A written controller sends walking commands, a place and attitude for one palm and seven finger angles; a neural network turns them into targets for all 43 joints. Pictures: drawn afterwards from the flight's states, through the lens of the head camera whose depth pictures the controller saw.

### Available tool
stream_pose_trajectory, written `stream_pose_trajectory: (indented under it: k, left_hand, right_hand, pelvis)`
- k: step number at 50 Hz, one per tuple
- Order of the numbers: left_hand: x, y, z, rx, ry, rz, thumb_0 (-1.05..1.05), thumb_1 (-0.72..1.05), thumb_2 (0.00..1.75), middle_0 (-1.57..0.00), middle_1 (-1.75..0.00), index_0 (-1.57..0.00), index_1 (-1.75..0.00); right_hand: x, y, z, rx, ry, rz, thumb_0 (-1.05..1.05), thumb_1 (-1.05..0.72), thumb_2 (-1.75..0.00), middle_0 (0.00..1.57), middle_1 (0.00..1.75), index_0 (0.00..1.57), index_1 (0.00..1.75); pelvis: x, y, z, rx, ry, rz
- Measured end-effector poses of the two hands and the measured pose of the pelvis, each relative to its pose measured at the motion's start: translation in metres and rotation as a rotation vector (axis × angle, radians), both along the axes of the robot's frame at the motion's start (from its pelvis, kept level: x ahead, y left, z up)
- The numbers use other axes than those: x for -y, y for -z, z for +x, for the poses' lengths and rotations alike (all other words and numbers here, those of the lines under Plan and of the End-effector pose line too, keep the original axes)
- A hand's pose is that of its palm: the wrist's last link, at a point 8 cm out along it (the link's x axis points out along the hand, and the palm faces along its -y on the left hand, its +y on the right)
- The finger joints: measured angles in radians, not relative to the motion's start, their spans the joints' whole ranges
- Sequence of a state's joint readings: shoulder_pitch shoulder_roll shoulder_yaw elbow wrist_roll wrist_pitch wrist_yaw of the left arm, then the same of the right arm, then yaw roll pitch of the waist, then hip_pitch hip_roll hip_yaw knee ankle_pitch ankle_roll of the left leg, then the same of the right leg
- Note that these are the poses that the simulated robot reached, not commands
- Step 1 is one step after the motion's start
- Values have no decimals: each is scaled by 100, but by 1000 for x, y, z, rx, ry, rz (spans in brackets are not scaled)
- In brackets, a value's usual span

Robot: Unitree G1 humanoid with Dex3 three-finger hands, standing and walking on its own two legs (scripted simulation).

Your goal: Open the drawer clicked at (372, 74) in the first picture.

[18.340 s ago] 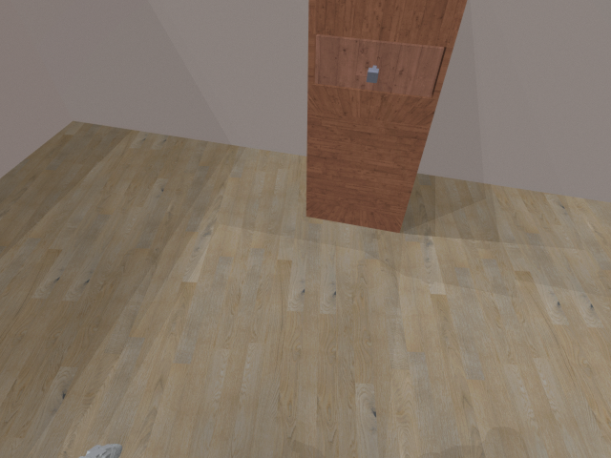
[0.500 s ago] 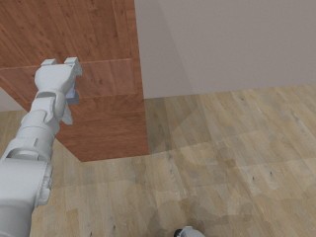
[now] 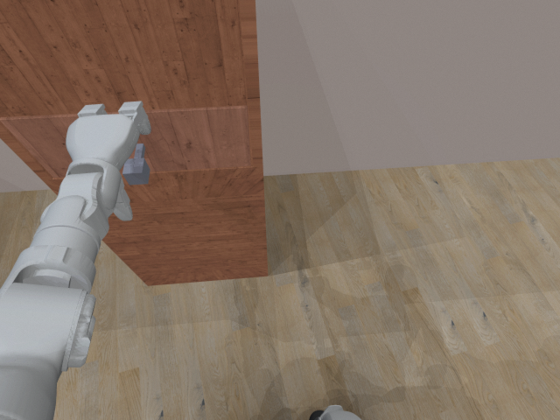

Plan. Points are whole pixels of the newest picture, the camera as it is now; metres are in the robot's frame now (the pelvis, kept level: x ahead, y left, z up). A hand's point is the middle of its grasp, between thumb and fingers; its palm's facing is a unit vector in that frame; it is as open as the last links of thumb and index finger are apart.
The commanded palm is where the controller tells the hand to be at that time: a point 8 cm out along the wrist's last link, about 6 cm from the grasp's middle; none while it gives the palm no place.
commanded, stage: move the hooked fingers above the handle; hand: left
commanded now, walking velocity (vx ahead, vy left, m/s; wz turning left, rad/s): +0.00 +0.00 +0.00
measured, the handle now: (138, 163) +0.54 +0.23 -0.01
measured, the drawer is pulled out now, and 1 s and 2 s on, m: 0.00 0.00 0.00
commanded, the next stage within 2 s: lower the fingers behind the handle in 0.10 s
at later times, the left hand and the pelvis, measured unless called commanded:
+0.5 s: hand (120, 176) +0.47 +0.24 +0.03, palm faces -0.07 -0.02 -1.00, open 13.8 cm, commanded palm +0.46 +0.24 +0.09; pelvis +0.00 +0.00 +0.00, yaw +0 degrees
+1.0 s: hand (132, 186) +0.48 +0.23 +0.00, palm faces -0.06 -0.03 -1.00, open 13.8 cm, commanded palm +0.46 +0.23 +0.05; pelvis -0.01 +0.00 -0.02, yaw +0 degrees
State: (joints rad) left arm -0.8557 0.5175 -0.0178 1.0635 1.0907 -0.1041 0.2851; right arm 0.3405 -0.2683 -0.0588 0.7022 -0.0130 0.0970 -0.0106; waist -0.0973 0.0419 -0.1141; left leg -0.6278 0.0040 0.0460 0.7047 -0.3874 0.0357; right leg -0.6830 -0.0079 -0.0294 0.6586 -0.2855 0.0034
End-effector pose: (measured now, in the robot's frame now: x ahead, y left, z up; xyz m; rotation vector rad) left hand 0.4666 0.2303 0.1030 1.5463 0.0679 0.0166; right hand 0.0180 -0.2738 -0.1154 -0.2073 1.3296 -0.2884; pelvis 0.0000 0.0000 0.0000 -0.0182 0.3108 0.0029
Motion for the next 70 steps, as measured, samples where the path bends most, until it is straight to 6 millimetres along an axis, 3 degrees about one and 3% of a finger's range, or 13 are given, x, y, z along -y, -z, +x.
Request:
stream_pose_trajectory:
  k: [12, 33, 50, 70]
  left_hand:
    - [2, -2, -4, -27, 5, 0, 0, -49, 30, -31, -120, -31, -120]
    - [-7, 29, -11, -34, -8, 2, 0, -49, 30, -32, -120, -32, -120]
    - [1, 50, -6, -30, -6, -6, 0, -49, 30, -32, -120, -32, -120]
    - [-7, 73, -9, -23, -19, -9, 0, -49, 30, -32, -120, -28, -120]
  right_hand:
    - [-5, 2, 3, 8, 5, 21, 1, -91, -90, 20, 30, 20, 30]
    - [8, 4, -24, -50, 13, -22, 1, -91, -90, 20, 30, 20, 30]
    - [-3, 15, -40, -80, 19, -6, 1, -91, -90, 20, 30, 20, 30]
    - [-2, 23, -43, -95, 10, -23, 1, -91, -90, 20, 30, 20, 30]
  pelvis:
    - [0, -2, 2, 14, 5, 2]
    - [2, 7, -8, -28, 1, -1]
    - [-2, 18, -13, -64, 4, -5]
    - [-4, 30, -17, -97, 5, -13]
